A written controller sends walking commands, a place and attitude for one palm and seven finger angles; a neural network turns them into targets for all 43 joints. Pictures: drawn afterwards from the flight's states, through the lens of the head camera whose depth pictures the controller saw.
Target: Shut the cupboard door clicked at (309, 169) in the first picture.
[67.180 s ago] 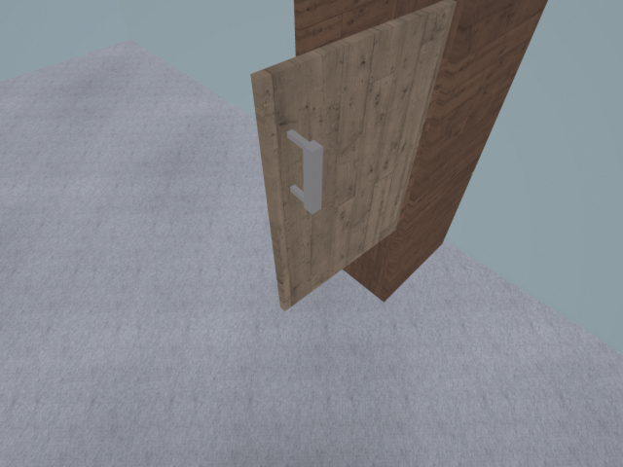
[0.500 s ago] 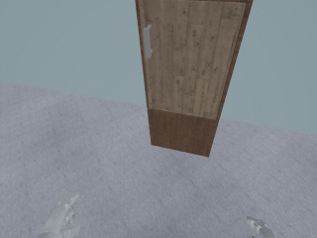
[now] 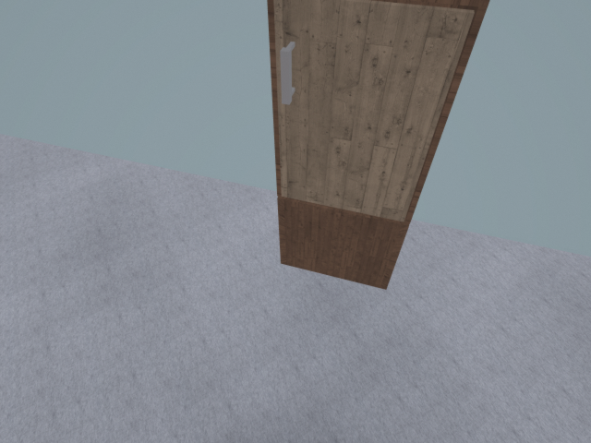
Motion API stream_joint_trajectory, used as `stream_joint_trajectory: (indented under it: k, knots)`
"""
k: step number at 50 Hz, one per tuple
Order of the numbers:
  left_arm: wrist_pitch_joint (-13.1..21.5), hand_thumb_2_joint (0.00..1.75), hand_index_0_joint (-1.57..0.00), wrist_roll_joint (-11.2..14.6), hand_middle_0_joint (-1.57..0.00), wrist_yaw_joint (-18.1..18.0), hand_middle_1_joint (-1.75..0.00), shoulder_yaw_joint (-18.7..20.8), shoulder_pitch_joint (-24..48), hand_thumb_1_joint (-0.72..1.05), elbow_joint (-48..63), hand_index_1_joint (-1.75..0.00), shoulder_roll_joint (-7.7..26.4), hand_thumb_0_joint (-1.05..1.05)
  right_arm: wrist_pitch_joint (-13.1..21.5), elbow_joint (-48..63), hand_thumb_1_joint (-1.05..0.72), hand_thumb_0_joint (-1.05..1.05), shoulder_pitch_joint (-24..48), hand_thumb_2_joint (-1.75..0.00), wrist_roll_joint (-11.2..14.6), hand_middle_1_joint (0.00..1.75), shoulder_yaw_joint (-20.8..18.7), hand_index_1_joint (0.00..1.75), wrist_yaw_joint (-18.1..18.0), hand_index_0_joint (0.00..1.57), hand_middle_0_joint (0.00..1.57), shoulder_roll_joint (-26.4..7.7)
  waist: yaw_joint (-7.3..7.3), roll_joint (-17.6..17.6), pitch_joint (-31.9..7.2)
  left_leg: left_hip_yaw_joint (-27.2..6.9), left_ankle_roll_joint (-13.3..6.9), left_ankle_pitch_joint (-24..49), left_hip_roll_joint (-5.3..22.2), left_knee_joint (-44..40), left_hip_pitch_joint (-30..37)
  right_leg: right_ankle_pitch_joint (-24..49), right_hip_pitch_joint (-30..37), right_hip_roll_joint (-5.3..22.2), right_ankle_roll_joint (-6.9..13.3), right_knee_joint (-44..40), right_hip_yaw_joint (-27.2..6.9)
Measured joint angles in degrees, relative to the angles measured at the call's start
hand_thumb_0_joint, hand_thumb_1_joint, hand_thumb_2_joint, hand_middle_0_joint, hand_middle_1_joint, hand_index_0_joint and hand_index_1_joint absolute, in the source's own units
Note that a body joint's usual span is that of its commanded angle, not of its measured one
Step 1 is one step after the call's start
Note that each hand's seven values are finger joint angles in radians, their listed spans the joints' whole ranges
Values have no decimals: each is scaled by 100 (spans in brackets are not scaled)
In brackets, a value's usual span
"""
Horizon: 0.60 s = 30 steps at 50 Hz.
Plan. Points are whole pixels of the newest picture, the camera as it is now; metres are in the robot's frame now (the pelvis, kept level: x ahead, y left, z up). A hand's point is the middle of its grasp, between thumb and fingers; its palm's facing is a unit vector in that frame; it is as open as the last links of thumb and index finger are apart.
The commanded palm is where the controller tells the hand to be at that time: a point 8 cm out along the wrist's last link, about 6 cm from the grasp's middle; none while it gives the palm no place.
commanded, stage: let the arm hang, fingers relaxed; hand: left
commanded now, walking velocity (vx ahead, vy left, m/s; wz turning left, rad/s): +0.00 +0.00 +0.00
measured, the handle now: (289, 73) +0.87 +0.07 +0.09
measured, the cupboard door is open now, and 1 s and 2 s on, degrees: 0 0 0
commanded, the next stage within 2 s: look to check the result in 0.42 s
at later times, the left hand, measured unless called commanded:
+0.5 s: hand out of the picture -0.01 +0.16 -0.18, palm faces +0.02 -0.99 -0.16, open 7.3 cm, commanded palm none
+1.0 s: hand out of the picture -0.01 +0.15 -0.17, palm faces +0.02 -0.98 -0.17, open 7.3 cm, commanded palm none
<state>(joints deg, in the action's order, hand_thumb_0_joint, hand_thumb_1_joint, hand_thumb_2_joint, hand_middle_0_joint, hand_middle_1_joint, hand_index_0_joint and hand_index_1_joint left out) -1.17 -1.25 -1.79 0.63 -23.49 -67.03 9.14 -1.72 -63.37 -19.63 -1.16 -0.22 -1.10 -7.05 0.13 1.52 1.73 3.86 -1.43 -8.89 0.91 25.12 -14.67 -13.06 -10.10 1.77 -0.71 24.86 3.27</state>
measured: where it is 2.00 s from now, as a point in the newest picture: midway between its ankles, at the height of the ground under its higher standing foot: outside the picture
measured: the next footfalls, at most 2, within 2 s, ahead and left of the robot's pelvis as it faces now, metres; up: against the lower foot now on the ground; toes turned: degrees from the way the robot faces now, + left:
none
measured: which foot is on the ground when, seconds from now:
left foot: down 0.00-1.00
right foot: down 0.00-1.00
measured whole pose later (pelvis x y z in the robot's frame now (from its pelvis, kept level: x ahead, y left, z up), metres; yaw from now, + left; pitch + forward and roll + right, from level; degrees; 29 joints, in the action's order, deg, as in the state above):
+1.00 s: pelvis +0.02 -0.01 +0.00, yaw -1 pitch -2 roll +0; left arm 0.1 -1.1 -2.0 0.4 -18.4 -65.9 7.1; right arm -0.5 -64.3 -16.7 -1.0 -0.2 -1.6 -7.6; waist 0.2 0.2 2.0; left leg 4.4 -0.8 -9.7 1.0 22.9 -11.6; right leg -13.9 -7.5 1.6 -0.5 23.2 2.6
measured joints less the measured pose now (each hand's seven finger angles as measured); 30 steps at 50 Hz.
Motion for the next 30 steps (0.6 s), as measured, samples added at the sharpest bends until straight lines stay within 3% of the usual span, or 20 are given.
stream_joint_trajectory:
  k: [14,30]
  knots:
    - [108,90,-20,-24,-20,-13,-29,-17,435,91,240,-30,-349,0,84,-27,-91,1,56,-90,-13,30,-43,30,-28,20,20,14,29,-120,-189,62,-6,21,-30,-75,78,-35,-9,34,-16,69,-64]
    - [91,90,-20,1,-20,-14,-29,30,461,91,181,-30,-143,0,80,-61,-91,0,-2,-90,-6,30,-41,30,-41,20,20,-24,62,-136,-3,51,34,3,14,-124,123,-16,65,-17,15,-51,-56]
